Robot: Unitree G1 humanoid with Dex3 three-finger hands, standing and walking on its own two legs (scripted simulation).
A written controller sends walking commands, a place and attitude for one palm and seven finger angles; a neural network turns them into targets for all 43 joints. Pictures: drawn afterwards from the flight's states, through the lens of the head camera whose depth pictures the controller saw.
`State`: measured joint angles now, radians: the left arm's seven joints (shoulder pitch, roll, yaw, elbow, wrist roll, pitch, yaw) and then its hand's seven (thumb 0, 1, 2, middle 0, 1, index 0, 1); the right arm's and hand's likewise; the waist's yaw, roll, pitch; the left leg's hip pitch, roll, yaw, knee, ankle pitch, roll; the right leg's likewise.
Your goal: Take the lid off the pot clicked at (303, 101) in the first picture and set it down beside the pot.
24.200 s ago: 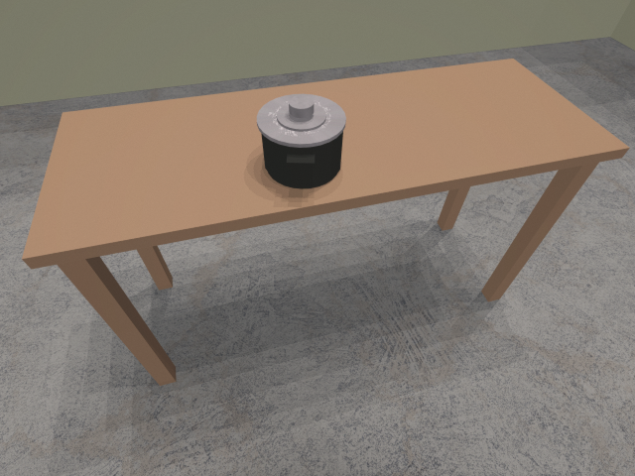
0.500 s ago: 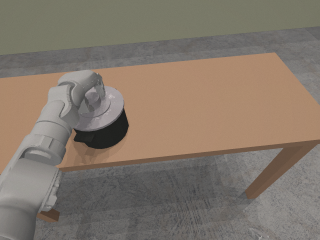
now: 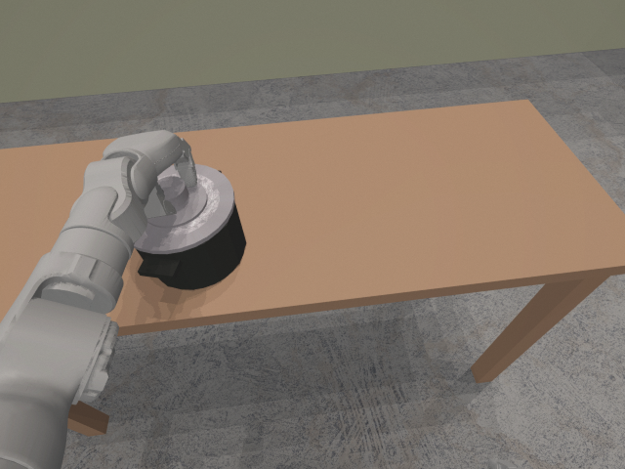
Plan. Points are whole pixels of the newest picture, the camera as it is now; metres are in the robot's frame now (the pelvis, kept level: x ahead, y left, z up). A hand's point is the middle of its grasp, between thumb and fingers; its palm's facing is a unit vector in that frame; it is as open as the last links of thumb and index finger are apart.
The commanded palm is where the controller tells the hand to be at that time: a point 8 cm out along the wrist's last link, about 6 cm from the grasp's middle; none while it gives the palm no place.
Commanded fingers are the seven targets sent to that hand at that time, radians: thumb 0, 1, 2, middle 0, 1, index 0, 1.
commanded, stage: lift the lid straight up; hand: left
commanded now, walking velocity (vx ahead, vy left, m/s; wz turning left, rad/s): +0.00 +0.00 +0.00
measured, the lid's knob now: (170, 192) +0.48 +0.20 +0.08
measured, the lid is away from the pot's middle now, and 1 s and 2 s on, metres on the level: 0.01 0.01 0.01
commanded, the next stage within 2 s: none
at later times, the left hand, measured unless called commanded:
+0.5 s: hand (153, 184) +0.46 +0.20 +0.12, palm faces -0.33 -0.08 -0.94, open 8.0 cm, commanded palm +0.45 +0.21 +0.20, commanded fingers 0.00 0.57 1.02 -0.91 -1.09 -0.86 -1.06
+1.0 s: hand (148, 158) +0.46 +0.19 +0.17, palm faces -0.27 -0.07 -0.96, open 8.0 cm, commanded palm +0.44 +0.20 +0.24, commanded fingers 0.00 0.57 1.02 -0.91 -1.09 -0.86 -1.06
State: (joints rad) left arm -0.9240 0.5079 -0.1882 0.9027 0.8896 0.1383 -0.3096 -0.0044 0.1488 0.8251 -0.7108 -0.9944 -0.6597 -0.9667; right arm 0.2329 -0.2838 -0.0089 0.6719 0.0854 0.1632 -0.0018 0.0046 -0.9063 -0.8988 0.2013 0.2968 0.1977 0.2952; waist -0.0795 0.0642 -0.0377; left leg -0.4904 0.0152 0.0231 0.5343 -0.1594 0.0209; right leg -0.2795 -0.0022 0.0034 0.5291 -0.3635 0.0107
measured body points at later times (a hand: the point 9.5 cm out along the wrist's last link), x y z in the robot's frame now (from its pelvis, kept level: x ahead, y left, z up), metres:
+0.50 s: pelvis +0.00 +0.00 +0.00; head +0.04 -0.02 +0.45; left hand +0.47 +0.21 +0.17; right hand +0.09 -0.26 -0.13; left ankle +0.06 +0.11 -0.73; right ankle -0.06 -0.13 -0.73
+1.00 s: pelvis +0.00 +0.00 +0.00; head +0.03 -0.03 +0.45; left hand +0.47 +0.19 +0.22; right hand +0.12 -0.26 -0.13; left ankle +0.06 +0.11 -0.73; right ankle -0.06 -0.13 -0.73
